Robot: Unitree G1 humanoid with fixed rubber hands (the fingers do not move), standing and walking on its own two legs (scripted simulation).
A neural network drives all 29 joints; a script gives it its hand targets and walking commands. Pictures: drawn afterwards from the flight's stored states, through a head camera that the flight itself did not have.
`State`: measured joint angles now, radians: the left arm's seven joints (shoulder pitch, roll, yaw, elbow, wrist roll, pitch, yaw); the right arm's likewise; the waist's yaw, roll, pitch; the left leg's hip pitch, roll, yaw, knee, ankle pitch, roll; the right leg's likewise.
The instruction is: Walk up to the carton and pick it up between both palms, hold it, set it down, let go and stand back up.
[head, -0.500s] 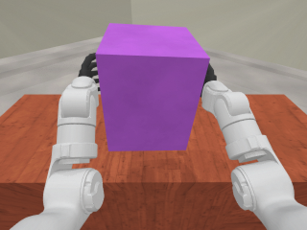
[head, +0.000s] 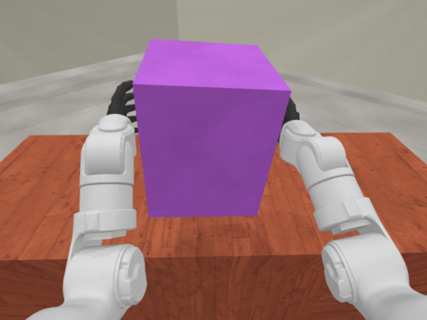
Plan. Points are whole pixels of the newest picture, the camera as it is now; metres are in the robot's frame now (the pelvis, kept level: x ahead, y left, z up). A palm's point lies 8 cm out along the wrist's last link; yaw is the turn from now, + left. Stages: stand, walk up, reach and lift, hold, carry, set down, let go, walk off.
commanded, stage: hold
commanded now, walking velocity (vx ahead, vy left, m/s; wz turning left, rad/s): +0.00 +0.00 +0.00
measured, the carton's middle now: (204, 128) +0.39 +0.00 +0.24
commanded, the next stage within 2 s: none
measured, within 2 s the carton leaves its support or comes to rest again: neither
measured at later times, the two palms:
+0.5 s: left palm (119, 120) +0.37 +0.14 +0.28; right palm (286, 125) +0.37 -0.15 +0.25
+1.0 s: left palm (114, 124) +0.36 +0.15 +0.27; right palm (284, 127) +0.36 -0.14 +0.25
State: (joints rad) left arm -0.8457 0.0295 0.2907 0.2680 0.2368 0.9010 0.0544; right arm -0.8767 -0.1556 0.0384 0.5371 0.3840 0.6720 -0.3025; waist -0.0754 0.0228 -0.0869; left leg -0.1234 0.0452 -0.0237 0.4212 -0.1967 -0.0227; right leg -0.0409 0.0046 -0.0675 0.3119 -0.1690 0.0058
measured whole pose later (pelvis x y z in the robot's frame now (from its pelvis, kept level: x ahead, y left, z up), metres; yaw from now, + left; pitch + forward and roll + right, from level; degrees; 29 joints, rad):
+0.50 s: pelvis +0.00 +0.00 +0.00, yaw +0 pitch -4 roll -2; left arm -0.90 0.05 0.28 0.35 0.21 0.87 0.08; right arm -0.92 -0.17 0.03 0.58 0.38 0.66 -0.29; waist -0.06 0.02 -0.10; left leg -0.16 0.05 -0.03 0.41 -0.18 -0.02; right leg -0.08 0.01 -0.07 0.31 -0.16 0.00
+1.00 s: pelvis +0.00 +0.00 +0.00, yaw +1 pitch -6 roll -2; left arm -0.86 0.04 0.29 0.29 0.23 0.89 0.05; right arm -0.89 -0.14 0.01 0.56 0.36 0.67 -0.30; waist -0.07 0.02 -0.10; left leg -0.14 0.04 -0.03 0.43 -0.19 -0.02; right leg -0.05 0.00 -0.07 0.32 -0.17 0.00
